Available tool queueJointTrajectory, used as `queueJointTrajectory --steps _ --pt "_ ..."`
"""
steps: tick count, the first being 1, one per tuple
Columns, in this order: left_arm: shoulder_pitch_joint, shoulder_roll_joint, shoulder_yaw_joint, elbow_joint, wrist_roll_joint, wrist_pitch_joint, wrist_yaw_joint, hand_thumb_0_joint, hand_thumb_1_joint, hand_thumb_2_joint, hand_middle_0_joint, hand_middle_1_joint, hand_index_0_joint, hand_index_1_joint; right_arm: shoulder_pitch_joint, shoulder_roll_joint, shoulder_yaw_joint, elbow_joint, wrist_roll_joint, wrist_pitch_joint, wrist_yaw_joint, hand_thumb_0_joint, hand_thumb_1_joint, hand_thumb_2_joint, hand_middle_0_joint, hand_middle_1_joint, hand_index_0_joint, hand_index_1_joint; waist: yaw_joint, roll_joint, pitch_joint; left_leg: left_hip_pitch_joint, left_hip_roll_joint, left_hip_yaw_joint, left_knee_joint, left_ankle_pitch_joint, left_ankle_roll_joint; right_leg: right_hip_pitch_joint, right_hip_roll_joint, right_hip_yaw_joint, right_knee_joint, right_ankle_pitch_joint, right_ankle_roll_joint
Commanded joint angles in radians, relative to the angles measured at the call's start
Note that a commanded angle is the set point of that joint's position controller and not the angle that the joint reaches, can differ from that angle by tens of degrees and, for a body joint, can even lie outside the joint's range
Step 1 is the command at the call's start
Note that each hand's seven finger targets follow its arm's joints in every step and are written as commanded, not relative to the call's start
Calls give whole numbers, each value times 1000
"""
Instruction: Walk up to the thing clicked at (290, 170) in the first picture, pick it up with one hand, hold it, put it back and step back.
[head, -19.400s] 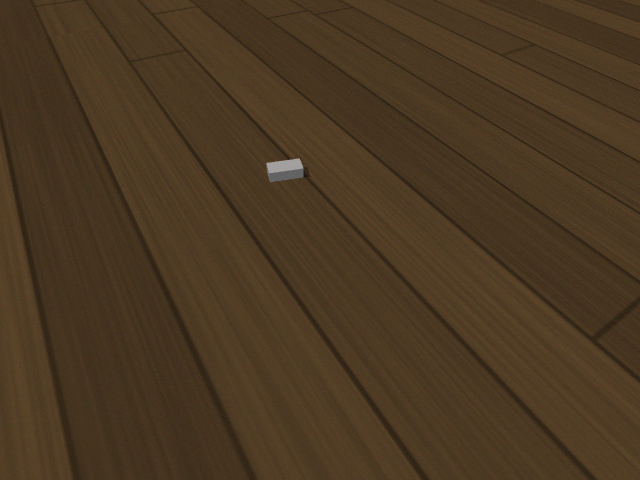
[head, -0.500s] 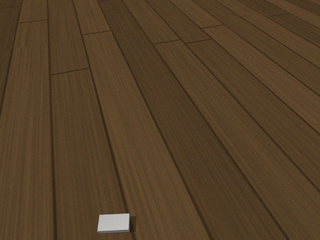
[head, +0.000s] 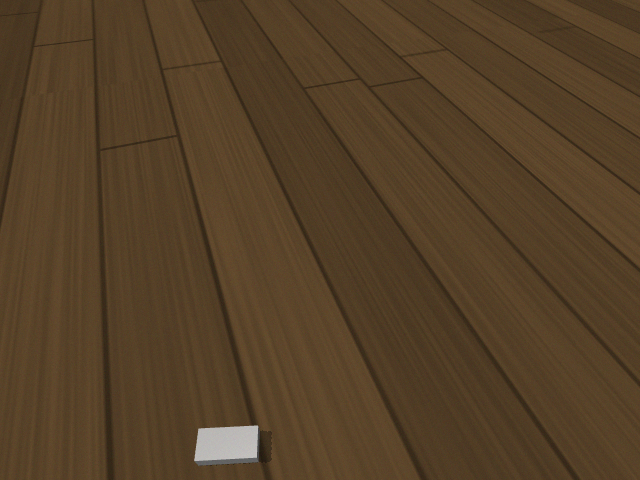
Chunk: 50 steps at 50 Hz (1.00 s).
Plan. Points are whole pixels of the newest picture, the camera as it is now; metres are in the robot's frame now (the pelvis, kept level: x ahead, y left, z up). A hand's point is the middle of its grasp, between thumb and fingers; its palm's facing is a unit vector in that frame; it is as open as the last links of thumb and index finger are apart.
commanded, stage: stand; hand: left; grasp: from above
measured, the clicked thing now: (228, 445) +0.34 +0.24 -0.76
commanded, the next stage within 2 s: rise first in 0.54 s
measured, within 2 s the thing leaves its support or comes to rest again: neither
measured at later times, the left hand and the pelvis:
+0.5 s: hand out of the picture +0.07 +0.26 -0.16, palm faces -0.05 -0.94 -0.34, open 7.4 cm; pelvis +0.00 +0.00 +0.00, yaw +0 degrees
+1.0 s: hand out of the picture +0.16 +0.26 -0.19, palm faces -0.11 -0.91 -0.39, open 11.1 cm; pelvis -0.01 +0.01 -0.04, yaw -1 degrees
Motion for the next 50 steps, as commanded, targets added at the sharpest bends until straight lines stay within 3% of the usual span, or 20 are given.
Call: queueJointTrajectory --steps 1,12,27,31,32,33,34,35,36,37,38,40,41,42,44,45,48,50 --pt "-33 215 40 -52 -4 -14 18 0 899 900 -200 -300 -200 -300 -31 -216 -42 -57 3 -25 -15 0 -900 -900 200 300 200 300 4 18 -63 2 91 -69 -49 107 44 -9 -114 84 -50 92 -33" --pt "-28 211 38 -56 -4 -16 17 0 899 900 -200 -300 -200 -300 -30 -217 -42 -60 3 -28 -17 0 -900 -900 200 300 200 300 7 8 -74 20 95 -65 -39 163 45 -4 -115 84 -36 149 -31" --pt "-31 211 38 -54 -6 -14 18 0 899 900 -200 -300 -200 -300 -27 -217 -42 -56 2 -25 -16 0 -900 -900 200 300 200 300 3 16 -58 -3 89 -63 -48 93 46 -1 -117 91 -48 94 -30" --pt "-28 216 38 -54 -5 -15 17 0 899 900 -200 -300 -200 -300 -23 -211 -41 -57 2 -25 -16 0 -900 -900 200 300 200 300 3 2 -70 8 91 -63 -44 120 45 -1 -115 87 -41 106 -31" --pt "-30 214 39 -55 -3 -14 19 0 819 961 -173 -380 -168 -380 -24 -217 -44 -58 2 -26 -17 0 -881 -895 198 299 198 299 3 3 -73 13 95 -66 -38 150 43 5 -116 86 -36 132 -32" --pt "-381 16 34 -406 -55 -106 30 0 739 941 -183 -460 -151 -460 -16 -43 -1 -334 71 -78 -35 0 -948 -912 199 300 200 300 -113 60 -18 -116 -50 73 42 -1 38 -215 0 8 22 63 -15" --pt "-459 86 59 -331 -46 -96 35 0 659 896 -205 -540 -183 -540 32 -68 -6 -275 71 -78 -47 0 -915 -902 199 300 200 300 -77 9 -70 -113 -48 63 58 -4 44 -153 -3 -8 32 44 -8" --pt "-291 188 130 -153 -26 -55 44 0 579 897 -195 -601 -177 -620 66 -102 -18 -256 68 -68 -54 0 -898 -900 199 300 199 300 -58 -26 -43 -153 -55 60 75 -17 47 -168 5 -18 40 12 -14" --pt "-206 177 138 -99 -14 -40 28 0 499 914 -197 -659 -175 -681 69 -102 -36 -284 67 -61 -52 0 -900 -901 199 300 199 300 -31 -40 -44 -178 -46 62 110 2 44 -189 8 -21 75 16 -16" --pt "-276 206 140 -127 15 -41 17 0 419 887 -177 -739 -178 -743 83 -104 -52 -309 57 -63 -56 0 -890 -898 199 300 199 300 -35 -49 -112 -190 -46 60 148 21 48 -193 6 -20 109 36 -15" --pt "-305 248 173 -145 32 -52 11 0 339 884 -177 -809 -185 -800 105 -105 -67 -314 53 -69 -62 0 -899 -901 199 300 199 300 -30 -33 -186 -189 -46 54 184 60 48 -195 4 -13 154 96 -12" --pt "-168 209 179 -42 99 -34 -19 0 179 874 -153 -924 -182 -894 143 -100 -88 -344 34 -75 -52 0 -897 -901 199 300 200 300 -23 -31 -244 -259 -52 46 277 117 44 -232 7 -18 250 149 -17" --pt "-114 205 197 -49 126 -30 -27 0 99 873 -150 -953 -178 -923 152 -94 -99 -364 28 -75 -44 0 -903 -903 200 300 200 300 12 -9 -288 -282 -58 46 310 143 40 -235 8 -17 289 161 -21" --pt "-80 216 223 -95 139 -27 -27 0 19 874 -141 -984 -171 -953 150 -90 -107 -396 26 -76 -40 0 -901 -901 200 300 200 300 35 34 -345 -280 -63 50 332 165 33 -227 9 -14 316 169 -24" --pt "-37 166 209 -130 156 0 -11 0 -141 857 -144 -1003 -174 -972 136 -73 -105 -454 27 -72 -34 0 -876 -895 200 300 200 300 45 60 -348 -301 -62 44 343 161 27 -264 13 -20 338 136 -27" --pt "-72 123 175 -145 165 19 -6 0 -221 871 -134 -1021 -161 -993 126 -71 -105 -471 30 -71 -29 0 -875 -895 200 300 200 300 25 47 -292 -345 -58 42 358 122 26 -320 15 -21 352 93 -27" --pt "-126 150 193 -240 193 62 18 0 -460 932 -120 -1015 -117 -1018 101 -71 -113 -539 35 -74 -19 0 -868 -893 200 300 200 300 16 32 -284 -419 -43 27 412 47 22 -407 24 -33 404 0 -28" --pt "-91 119 181 -278 202 80 27 0 -518 958 -78 -1046 -77 -1047 97 -66 -111 -576 34 -83 -11 0 -859 -890 200 300 200 300 7 11 -276 -476 -38 22 457 -7 24 -469 26 -35 452 -51 -26"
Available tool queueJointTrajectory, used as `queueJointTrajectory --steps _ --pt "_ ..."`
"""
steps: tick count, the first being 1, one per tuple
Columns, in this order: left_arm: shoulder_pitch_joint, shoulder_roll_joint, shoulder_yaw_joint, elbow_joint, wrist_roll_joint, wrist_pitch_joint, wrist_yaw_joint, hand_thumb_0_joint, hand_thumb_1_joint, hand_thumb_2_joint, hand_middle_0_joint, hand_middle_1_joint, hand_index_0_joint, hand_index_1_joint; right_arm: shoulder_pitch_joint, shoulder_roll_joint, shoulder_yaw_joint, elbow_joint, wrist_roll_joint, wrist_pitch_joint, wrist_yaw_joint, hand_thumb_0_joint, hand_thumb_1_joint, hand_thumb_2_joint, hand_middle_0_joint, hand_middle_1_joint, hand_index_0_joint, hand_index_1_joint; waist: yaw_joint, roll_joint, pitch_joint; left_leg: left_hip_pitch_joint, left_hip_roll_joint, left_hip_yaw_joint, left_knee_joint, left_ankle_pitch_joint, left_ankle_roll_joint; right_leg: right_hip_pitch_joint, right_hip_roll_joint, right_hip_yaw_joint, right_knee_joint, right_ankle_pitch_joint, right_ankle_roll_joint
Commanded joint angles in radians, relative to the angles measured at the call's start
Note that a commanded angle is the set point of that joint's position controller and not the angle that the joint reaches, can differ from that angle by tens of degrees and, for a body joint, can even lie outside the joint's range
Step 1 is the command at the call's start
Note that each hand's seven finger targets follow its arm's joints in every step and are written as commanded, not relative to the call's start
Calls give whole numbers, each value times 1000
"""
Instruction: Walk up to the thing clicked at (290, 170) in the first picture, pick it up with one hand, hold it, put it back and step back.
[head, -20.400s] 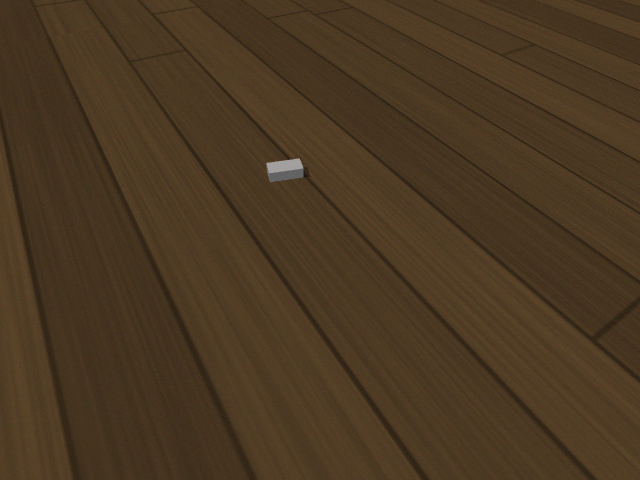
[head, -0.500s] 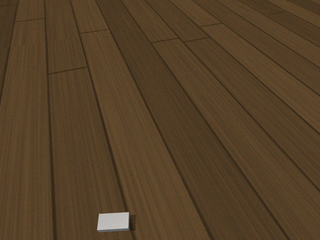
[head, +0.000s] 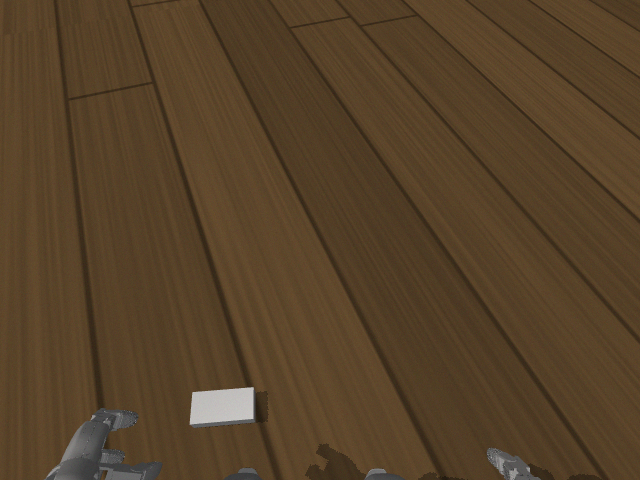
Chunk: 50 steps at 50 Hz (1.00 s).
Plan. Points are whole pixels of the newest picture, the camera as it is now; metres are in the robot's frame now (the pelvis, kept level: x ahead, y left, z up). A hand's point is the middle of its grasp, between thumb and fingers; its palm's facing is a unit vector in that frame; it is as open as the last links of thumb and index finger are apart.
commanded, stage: rise first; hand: left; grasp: from above
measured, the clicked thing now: (224, 407) +0.34 +0.24 -0.71
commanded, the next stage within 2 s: none
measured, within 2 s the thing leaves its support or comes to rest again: neither
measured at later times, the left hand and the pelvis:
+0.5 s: hand out of the picture +0.12 +0.26 -0.26, palm faces -0.30 -0.78 -0.55, open 14.1 cm; pelvis -0.02 +0.01 -0.12, yaw +0 degrees
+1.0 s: hand (169, 443) +0.22 +0.30 -0.47, palm faces -0.45 -0.31 -0.84, open 14.3 cm; pelvis -0.09 +0.01 -0.32, yaw -2 degrees
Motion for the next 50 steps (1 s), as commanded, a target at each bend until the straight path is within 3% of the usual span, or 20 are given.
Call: queueJointTrajectory --steps 1,5,10,12,16,17,19,21,24,28,30,32,36,40,44,47,49,50 --pt "59 155 44 -146 36 38 37 0 -533 965 -75 -1047 -73 -1049 -25 -171 -65 -193 4 -56 0 0 -858 -889 200 300 200 300 34 -3 -191 -15 -29 16 14 184 13 -17 31 -53 29 126 -37" --pt "65 176 66 -297 82 19 54 0 -553 987 -65 -1054 -57 -1063 -15 -155 -70 -226 -7 -80 0 0 -856 -889 200 300 200 300 32 17 -262 -98 -27 18 137 170 21 -118 23 -38 141 121 -37" --pt "173 173 76 -443 144 15 68 0 -552 1001 -68 -1059 -57 -1071 -27 -151 -69 -253 -15 -102 -2 0 -864 -892 200 300 200 300 27 83 -347 -146 -18 5 238 211 16 -235 21 -41 277 133 -41" --pt "204 157 58 -489 158 20 69 0 -555 999 -74 -1062 -62 -1074 -32 -149 -72 -259 -16 -109 -1 0 -868 -892 200 300 200 300 15 71 -371 -192 -19 4 299 201 23 -283 22 -42 320 133 -38" --pt "288 147 56 -593 179 38 78 0 -557 988 -86 -1049 -75 -1061 -62 -147 -73 -283 -16 -122 3 0 -883 -896 200 300 200 300 30 89 -415 -275 -23 -4 371 159 24 -362 22 -44 398 92 -42" --pt "308 128 37 -614 177 43 77 0 -544 980 -77 -1067 -73 -1070 -72 -149 -72 -290 -13 -124 4 0 -878 -895 200 300 200 300 22 76 -422 -284 -20 -10 380 161 23 -386 24 -49 416 83 -43" --pt "338 139 38 -675 184 56 78 0 -556 981 -83 -1058 -77 -1064 -84 -153 -74 -301 -11 -129 6 0 -893 -898 200 300 200 300 25 84 -437 -317 -21 -15 410 152 23 -415 25 -50 446 77 -43" --pt "247 169 33 -699 208 60 85 0 -550 964 -93 -1048 -90 -1050 -97 -154 -70 -298 -8 -136 4 0 -902 -901 200 300 200 300 -3 84 -431 -369 -21 -20 455 129 26 -471 22 -47 481 70 -40" --pt "130 223 48 -581 276 35 97 0 -583 984 -78 -1040 -73 -1045 -124 -162 -66 -283 -8 -146 6 0 -913 -903 200 300 200 300 -16 43 -381 -530 -25 -20 550 26 31 -588 20 -46 562 -5 -39" --pt "39 225 20 -478 378 -54 116 0 -553 968 -74 -1025 -74 -1025 -129 -173 -75 -262 -17 -163 17 0 -897 -899 200 300 200 300 -6 55 -447 -647 -36 -16 670 -43 30 -731 20 -37 683 -61 -38" --pt "26 217 -6 -470 409 -109 130 0 -551 964 -75 -1037 -81 -1030 -137 -181 -80 -253 -20 -175 25 0 -907 -902 200 300 200 300 5 87 -514 -666 -37 -22 718 -35 24 -795 22 -39 751 -64 -41" --pt "-11 269 9 -488 449 -147 154 0 -558 981 -75 -1037 -75 -1037 -135 -193 -84 -239 -21 -179 30 0 -904 -902 200 300 200 300 17 121 -605 -671 -37 -17 789 26 24 -842 24 -39 816 -19 -42" --pt "-83 340 51 -400 541 -174 223 0 -599 1018 -72 -1022 -59 -1035 -137 -208 -85 -196 -26 -169 38 0 -920 -907 200 300 200 300 34 117 -644 -762 -35 -14 888 60 22 -928 27 -55 920 3 -45" --pt "-220 375 61 -414 596 -167 264 0 -592 1026 -66 -1015 -53 -1028 -124 -218 -102 -173 -30 -149 45 0 -915 -905 200 300 200 300 45 122 -728 -814 -37 -8 952 5 23 -983 28 -61 973 -41 -46" --pt "-342 402 57 -358 633 -156 275 0 -587 1043 -66 -1010 -49 -1028 -107 -221 -107 -147 -38 -131 48 0 -902 -903 201 300 200 300 31 73 -754 -916 -43 -1 1016 -94 32 -1001 30 -69 1014 -111 -44" --pt "-439 445 48 -309 666 -167 261 0 -599 1065 -71 -1008 -45 -1035 -96 -227 -112 -135 -41 -116 48 0 -897 -903 200 300 200 300 21 83 -734 -969 -44 -8 1040 -190 34 -1063 33 -78 1045 -208 -45" --pt "-486 441 27 -282 692 -183 255 0 -601 1072 -74 -999 -44 -1030 -87 -225 -110 -127 -42 -103 49 0 -896 -903 200 300 200 300 8 66 -720 -1026 -49 -3 1067 -239 41 -1080 37 -77 1056 -254 -45" --pt "-496 462 40 -252 706 -192 258 0 -610 1081 -78 -1000 -44 -1035 -83 -227 -108 -121 -42 -97 49 0 -898 -904 200 300 200 300 14 59 -710 -1046 -51 -1 1078 -258 43 -1092 38 -77 1064 -276 -46"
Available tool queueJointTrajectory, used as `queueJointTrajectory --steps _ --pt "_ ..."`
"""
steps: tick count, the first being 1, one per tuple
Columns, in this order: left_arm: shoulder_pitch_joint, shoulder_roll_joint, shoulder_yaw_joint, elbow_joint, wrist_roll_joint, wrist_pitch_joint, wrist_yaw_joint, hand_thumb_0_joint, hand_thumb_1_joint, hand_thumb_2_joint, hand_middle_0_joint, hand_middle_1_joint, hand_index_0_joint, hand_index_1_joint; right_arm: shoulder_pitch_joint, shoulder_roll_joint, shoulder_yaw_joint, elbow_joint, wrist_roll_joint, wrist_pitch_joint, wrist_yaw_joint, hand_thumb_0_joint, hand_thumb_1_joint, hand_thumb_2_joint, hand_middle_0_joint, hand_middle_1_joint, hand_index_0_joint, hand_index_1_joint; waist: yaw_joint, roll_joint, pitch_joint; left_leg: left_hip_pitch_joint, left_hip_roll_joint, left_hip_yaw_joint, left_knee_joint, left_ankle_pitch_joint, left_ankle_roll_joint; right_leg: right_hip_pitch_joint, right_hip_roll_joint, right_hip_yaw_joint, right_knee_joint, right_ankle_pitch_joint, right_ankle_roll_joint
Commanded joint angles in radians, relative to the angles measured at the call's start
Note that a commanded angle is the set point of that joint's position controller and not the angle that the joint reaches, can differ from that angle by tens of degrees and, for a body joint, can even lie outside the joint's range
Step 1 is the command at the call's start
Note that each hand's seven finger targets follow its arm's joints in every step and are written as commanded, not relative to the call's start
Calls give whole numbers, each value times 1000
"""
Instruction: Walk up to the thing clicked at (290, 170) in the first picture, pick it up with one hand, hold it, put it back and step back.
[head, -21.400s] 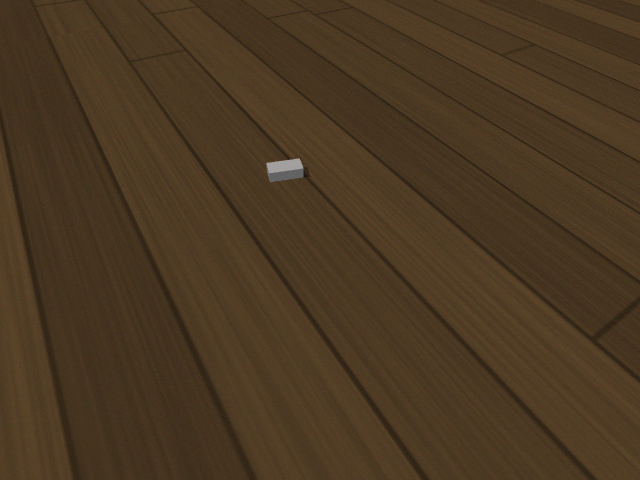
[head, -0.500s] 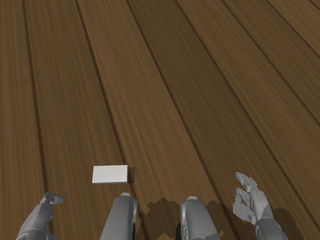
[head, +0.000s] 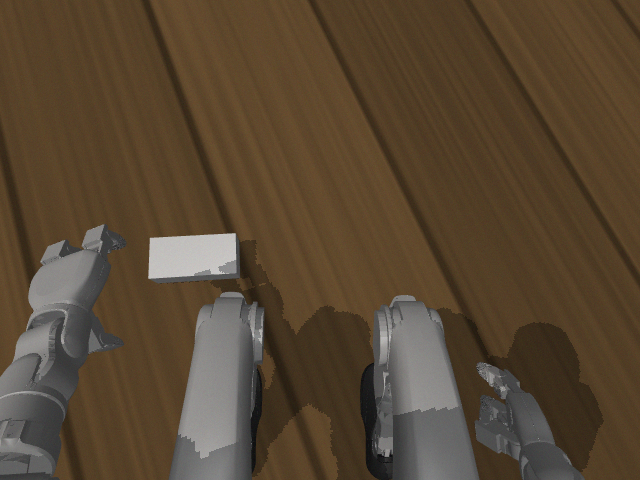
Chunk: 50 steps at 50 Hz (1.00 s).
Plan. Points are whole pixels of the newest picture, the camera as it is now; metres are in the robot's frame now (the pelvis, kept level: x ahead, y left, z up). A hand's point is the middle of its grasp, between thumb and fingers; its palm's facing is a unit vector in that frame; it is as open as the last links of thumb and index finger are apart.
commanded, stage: rise first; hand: left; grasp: from above
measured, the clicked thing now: (196, 258) +0.43 +0.25 -0.40
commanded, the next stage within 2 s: approach in 1.44 s
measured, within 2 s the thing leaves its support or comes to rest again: neither
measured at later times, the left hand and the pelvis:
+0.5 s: hand (128, 282) +0.35 +0.31 -0.23, palm faces -0.46 -0.10 -0.88, open 14.4 cm; pelvis -0.01 +0.01 -0.07, yaw -2 degrees
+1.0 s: hand (145, 275) +0.37 +0.29 -0.26, palm faces -0.46 -0.08 -0.88, open 14.1 cm; pelvis +0.00 +0.00 -0.09, yaw -2 degrees
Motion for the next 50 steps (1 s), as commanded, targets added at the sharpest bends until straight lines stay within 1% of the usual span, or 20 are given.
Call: queueJointTrajectory --steps 1,2,7,12,14,21,22,25,26,29,30,34,36,37,38,41,42,44,46,50 --pt "-186 291 75 -52 46 -41 40 0 -607 1076 -75 -1003 -44 -1035 104 -197 -72 -89 6 -21 -14 0 -899 -904 200 300 200 300 -2 46 -625 366 -24 72 -242 12 47 298 24 -72 -222 -8 -73" --pt "-206 282 62 -45 61 -52 43 0 -611 1087 -72 -989 -38 -1026 109 -201 -71 -87 6 -16 -12 0 -896 -903 200 300 200 300 -7 51 -614 360 -25 68 -235 -7 49 269 24 -75 -216 -20 -74" --pt "-276 318 61 82 128 -97 85 0 -610 1092 -71 -973 -35 -1010 116 -200 -50 -63 -6 9 -3 0 -893 -901 200 300 200 300 -26 40 -521 260 -38 74 -181 -51 56 192 25 -76 -181 -72 -78" --pt "-339 337 58 148 207 -130 140 0 -602 1087 -67 -944 -32 -980 140 -207 -42 -37 -20 22 11 0 -889 -900 201 300 200 300 -21 86 -564 291 -40 75 -139 18 51 141 26 -98 -123 -1 -86" --pt "-386 342 59 163 236 -137 167 0 -600 1086 -66 -935 -31 -972 151 -212 -41 -24 -29 23 16 0 -887 -899 201 300 201 300 -34 103 -568 289 -40 75 -123 29 50 123 26 -104 -105 15 -85" --pt "-458 331 35 237 310 -137 239 0 -574 1052 -70 -945 -48 -967 159 -215 -46 5 -54 23 29 0 -889 -900 201 300 201 300 -51 170 -573 316 -34 63 -110 26 41 49 25 -125 -58 25 -86" --pt "-461 329 41 240 320 -134 248 0 -579 1055 -71 -937 -46 -963 160 -217 -48 8 -57 24 30 0 -889 -899 201 300 200 300 -43 171 -588 325 -33 65 -102 42 41 46 24 -125 -51 41 -85" --pt "-469 310 27 259 330 -125 266 0 -559 1034 -68 -949 -54 -962 162 -216 -50 14 -64 22 34 0 -889 -898 201 300 200 300 -53 179 -607 338 -32 56 -90 69 40 33 25 -132 -30 69 -84" --pt "-461 316 39 265 335 -121 274 0 -562 1039 -72 -943 -56 -961 163 -219 -53 17 -66 22 36 0 -889 -899 201 300 200 300 -52 187 -603 343 -30 53 -89 82 39 30 20 -130 -20 82 -80" --pt "-479 317 32 304 351 -113 282 0 -561 1036 -74 -945 -58 -961 162 -224 -55 23 -70 23 41 0 -890 -898 200 300 200 300 -66 183 -593 340 -23 44 -79 91 38 6 21 -135 -3 95 -81" --pt "-507 301 19 301 353 -114 284 0 -555 1032 -72 -948 -59 -962 165 -221 -54 24 -73 23 42 0 -890 -898 200 300 200 300 -82 169 -590 327 -23 44 -68 93 40 5 19 -134 -3 100 -78" --pt "-481 326 41 340 369 -116 297 0 -551 1028 -92 -939 -74 -958 165 -210 -43 25 -79 22 49 0 -892 -899 200 300 200 300 -68 135 -596 277 -32 66 -38 112 51 48 27 -127 -4 112 -79" --pt "-506 306 33 351 362 -123 297 0 -556 1032 -79 -949 -64 -965 166 -212 -46 25 -84 19 53 0 -891 -898 200 300 200 300 -85 132 -584 264 -30 60 -35 87 52 28 26 -132 1 92 -76" --pt "-492 324 40 359 369 -123 298 0 -561 1038 -86 -952 -66 -972 165 -204 -42 27 -84 19 54 0 -893 -900 200 300 200 300 -69 135 -583 267 -32 65 -34 87 53 40 30 -130 -4 90 -80" --pt "-507 320 42 355 365 -128 301 0 -561 1034 -89 -946 -69 -967 166 -203 -42 26 -86 19 54 0 -894 -899 200 300 200 300 -77 133 -591 253 -33 70 -21 90 55 44 29 -128 -1 94 -78" --pt "-496 337 65 362 365 -131 312 0 -553 1030 -98 -937 -76 -959 167 -200 -38 27 -92 19 56 0 -893 -900 200 300 200 300 -70 117 -605 235 -36 81 -2 114 58 74 30 -120 0 117 -77" --pt "-504 340 56 375 371 -133 313 0 -538 1016 -104 -939 -87 -957 170 -198 -37 33 -94 20 57 0 -893 -899 200 300 200 300 -81 122 -596 218 -38 83 0 94 58 70 32 -121 -1 101 -77" --pt "-508 325 47 375 371 -136 317 0 -537 1018 -110 -931 -89 -953 165 -196 -35 33 -96 19 56 0 -893 -899 200 300 200 300 -73 125 -598 223 -38 82 -1 89 57 57 34 -121 -1 93 -80" --pt "-525 349 67 370 373 -139 324 0 -516 1000 -124 -915 -106 -935 165 -201 -37 34 -98 19 57 0 -893 -899 200 300 200 300 -76 145 -600 227 -36 79 2 81 55 41 33 -123 11 83 -81" --pt "-529 329 55 384 376 -137 334 0 -537 1020 -120 -916 -94 -943 165 -201 -39 42 -103 16 59 0 -893 -899 200 300 200 300 -88 141 -579 212 -36 81 8 71 56 32 33 -123 13 79 -79"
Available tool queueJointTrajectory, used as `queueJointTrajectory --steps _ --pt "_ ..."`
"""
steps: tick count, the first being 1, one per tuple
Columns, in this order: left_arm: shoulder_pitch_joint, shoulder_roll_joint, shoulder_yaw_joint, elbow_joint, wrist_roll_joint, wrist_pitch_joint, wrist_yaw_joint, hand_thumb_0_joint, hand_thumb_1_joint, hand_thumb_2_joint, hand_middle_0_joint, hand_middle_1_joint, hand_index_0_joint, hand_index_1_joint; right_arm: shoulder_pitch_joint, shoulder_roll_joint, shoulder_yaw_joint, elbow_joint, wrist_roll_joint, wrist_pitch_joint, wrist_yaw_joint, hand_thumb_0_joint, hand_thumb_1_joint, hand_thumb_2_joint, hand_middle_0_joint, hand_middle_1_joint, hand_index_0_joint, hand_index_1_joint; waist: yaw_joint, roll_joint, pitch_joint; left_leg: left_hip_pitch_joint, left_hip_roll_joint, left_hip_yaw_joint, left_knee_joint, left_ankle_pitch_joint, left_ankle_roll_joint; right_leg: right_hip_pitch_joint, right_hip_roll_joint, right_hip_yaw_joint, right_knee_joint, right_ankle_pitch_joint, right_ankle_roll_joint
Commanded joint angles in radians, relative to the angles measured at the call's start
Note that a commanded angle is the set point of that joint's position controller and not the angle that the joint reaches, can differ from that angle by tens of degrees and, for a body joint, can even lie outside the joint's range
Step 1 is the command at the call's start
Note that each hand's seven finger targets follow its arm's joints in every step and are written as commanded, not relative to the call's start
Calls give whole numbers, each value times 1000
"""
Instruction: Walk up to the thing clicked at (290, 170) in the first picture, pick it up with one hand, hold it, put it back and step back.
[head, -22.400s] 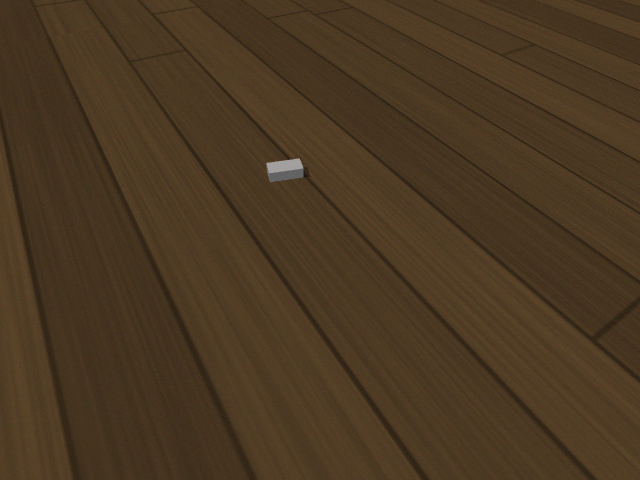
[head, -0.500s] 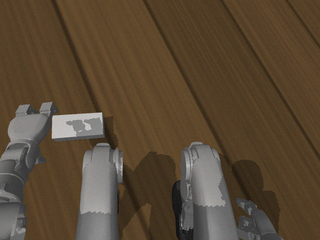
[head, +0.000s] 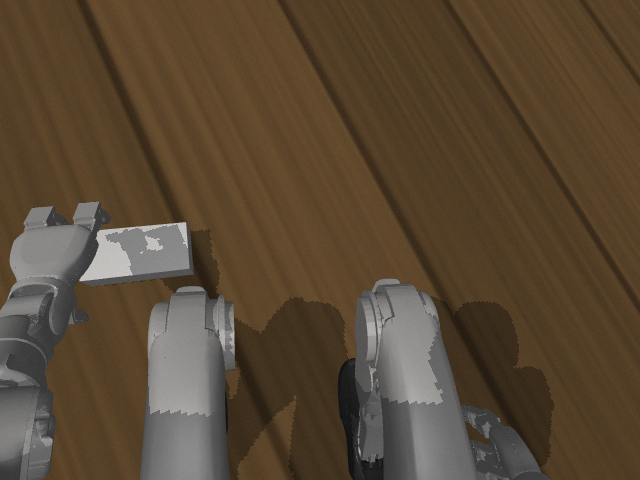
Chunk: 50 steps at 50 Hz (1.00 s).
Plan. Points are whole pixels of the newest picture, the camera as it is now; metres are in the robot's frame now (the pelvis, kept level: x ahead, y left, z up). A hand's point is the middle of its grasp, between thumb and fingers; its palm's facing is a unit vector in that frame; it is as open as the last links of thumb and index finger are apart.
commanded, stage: rise first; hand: left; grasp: from above
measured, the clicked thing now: (139, 254) +0.41 +0.26 -0.31
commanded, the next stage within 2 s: approach in 0.44 s
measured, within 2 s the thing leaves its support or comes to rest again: neither
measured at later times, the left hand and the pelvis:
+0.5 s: hand (87, 273) +0.36 +0.30 -0.19, palm faces -0.46 -0.11 -0.88, open 14.1 cm; pelvis +0.01 +0.00 -0.01, yaw +0 degrees
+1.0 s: hand (144, 221) +0.44 +0.23 -0.20, palm faces -0.43 -0.08 -0.90, open 14.0 cm; pelvis +0.00 +0.00 -0.01, yaw -2 degrees
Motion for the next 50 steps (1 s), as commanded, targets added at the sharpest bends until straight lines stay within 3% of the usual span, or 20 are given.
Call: queueJointTrajectory --steps 1,6,13,26,27,30,31,33,35,36,37,38,39,43,45,46,50 --pt "-227 245 48 -115 -14 4 55 0 -535 1016 -113 -922 -91 -945 138 -219 -75 -43 2 -23 -12 0 -892 -899 200 300 200 300 14 189 -602 474 -19 121 -273 103 61 262 14 -108 -238 105 -88" --pt "-210 229 43 -121 -15 14 65 0 -527 1011 -116 -922 -95 -944 141 -213 -76 -35 -1 -22 -10 0 -892 -898 200 300 200 300 10 198 -633 499 -18 119 -259 158 59 283 16 -108 -225 163 -85" --pt "-216 220 47 -81 -22 20 71 0 -541 1019 -107 -929 -85 -952 141 -218 -79 -30 -2 -26 -2 0 -893 -898 200 300 200 300 6 184 -601 475 -15 115 -258 137 60 261 14 -113 -217 142 -87" --pt "-243 220 51 -26 -3 5 93 0 -538 1012 -92 -973 -81 -984 146 -223 -71 -13 -19 -27 13 0 -896 -899 200 300 200 300 -13 169 -615 449 -18 118 -221 172 65 292 19 -111 -203 188 -79" --pt "-260 224 46 -29 0 2 95 0 -592 1084 -116 -949 -64 -1003 144 -222 -70 -11 -19 -27 13 0 -899 -898 200 300 200 300 -14 175 -618 446 -21 119 -224 161 64 287 20 -109 -202 178 -83" --pt "-321 236 41 -65 11 4 105 0 -554 1024 -64 -999 -56 -1007 149 -226 -69 -7 -20 -28 12 0 -890 -888 200 300 200 300 -22 213 -640 463 -19 119 -228 150 60 275 19 -112 -200 165 -84" --pt "-326 226 35 -52 10 7 110 0 -566 1035 -68 -996 -54 -1010 150 -228 -69 -6 -21 -28 13 0 -891 -889 200 300 200 300 -32 231 -630 467 -18 116 -231 144 59 258 17 -116 -189 156 -83" --pt "-391 176 -24 -49 7 11 113 0 -559 1022 -61 -1008 -55 -1013 149 -228 -69 -1 -21 -35 12 0 -890 -889 200 300 200 300 -58 232 -598 466 -13 109 -239 97 56 205 21 -123 -201 116 -88" --pt "-482 149 -55 -28 10 20 121 0 -557 1025 -63 -1006 -57 -1012 168 -236 -66 10 -24 -41 9 0 -890 -889 200 300 200 300 -102 242 -576 459 -12 107 -234 78 57 181 18 -127 -208 102 -83" --pt "-501 131 -77 -9 6 27 123 0 -552 1019 -62 -1014 -60 -1015 171 -237 -61 13 -26 -43 9 0 -890 -889 200 300 200 300 -103 237 -574 462 -10 102 -237 74 54 170 19 -129 -213 97 -86" --pt "-527 144 -73 -16 5 33 131 0 -553 1019 -61 -1020 -62 -1020 177 -243 -60 19 -25 -44 6 0 -890 -889 200 300 200 300 -97 253 -592 468 -11 101 -244 74 53 172 19 -131 -213 97 -88" --pt "-502 113 -84 46 5 48 136 0 -555 1024 -62 -1017 -60 -1019 185 -236 -54 19 -28 -47 7 0 -890 -889 200 300 200 300 -106 250 -566 467 -10 105 -236 90 53 173 16 -131 -210 115 -83" --pt "-559 110 -98 44 2 56 138 0 -528 1000 -57 -1032 -70 -1018 185 -240 -50 24 -32 -47 7 0 -888 -888 200 300 200 300 -123 226 -590 467 -8 100 -228 96 54 180 23 -133 -218 125 -87" --pt "-533 170 -48 206 14 115 155 0 -527 1010 -63 -1033 -75 -1020 202 -246 -27 24 -40 -50 15 0 -890 -888 200 300 200 300 -111 222 -572 443 -14 110 -223 133 56 213 18 -129 -203 166 -87" --pt "-526 181 -44 260 13 138 150 0 -508 982 -57 -1053 -82 -1027 186 -243 -7 17 -51 -53 25 0 -891 -889 200 300 200 300 -109 235 -557 428 -15 114 -222 140 56 223 20 -130 -194 178 -89" --pt "-512 215 -8 263 9 145 151 0 -502 976 -59 -1063 -88 -1033 188 -252 -4 14 -50 -50 26 0 -892 -889 200 300 200 300 -95 231 -583 421 -15 114 -220 147 60 243 21 -130 -196 187 -87" --pt "-451 257 24 266 -9 169 138 0 -500 990 -70 -1075 -96 -1047 165 -246 16 -9 -54 -47 40 0 -895 -890 200 300 200 300 -74 252 -617 415 -18 124 -213 184 64 307 27 -124 -178 230 -87"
